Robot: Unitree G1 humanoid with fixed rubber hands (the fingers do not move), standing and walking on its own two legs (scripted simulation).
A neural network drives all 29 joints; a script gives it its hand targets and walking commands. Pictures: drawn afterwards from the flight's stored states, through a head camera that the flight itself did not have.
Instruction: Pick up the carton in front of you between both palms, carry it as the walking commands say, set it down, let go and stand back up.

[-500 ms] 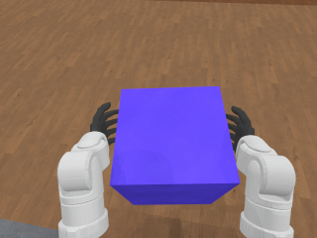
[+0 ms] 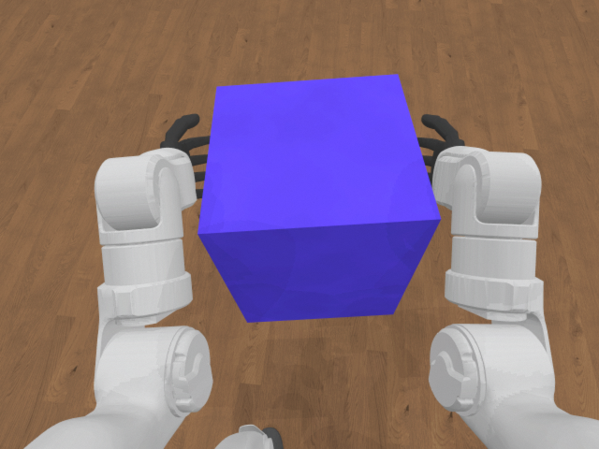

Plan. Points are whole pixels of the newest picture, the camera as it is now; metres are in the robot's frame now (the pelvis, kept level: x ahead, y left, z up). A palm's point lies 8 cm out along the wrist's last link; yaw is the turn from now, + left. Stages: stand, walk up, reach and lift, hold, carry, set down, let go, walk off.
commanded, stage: carry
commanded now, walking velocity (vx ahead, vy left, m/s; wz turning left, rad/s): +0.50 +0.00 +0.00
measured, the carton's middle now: (314, 212) +0.41 -0.01 +0.08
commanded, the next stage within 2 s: none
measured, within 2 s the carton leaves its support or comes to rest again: neither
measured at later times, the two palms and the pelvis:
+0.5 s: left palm out of the picture +0.71 +0.17 +0.20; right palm out of the picture +0.75 -0.13 +0.20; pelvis +0.34 -0.02 +0.06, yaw +5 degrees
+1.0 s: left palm out of the picture +1.01 +0.30 +0.23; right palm out of the picture +1.08 +0.00 +0.23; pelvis +0.66 +0.06 +0.09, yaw +19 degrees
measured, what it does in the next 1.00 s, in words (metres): climbs, turning left: right foot 0.03 m higher, then left foot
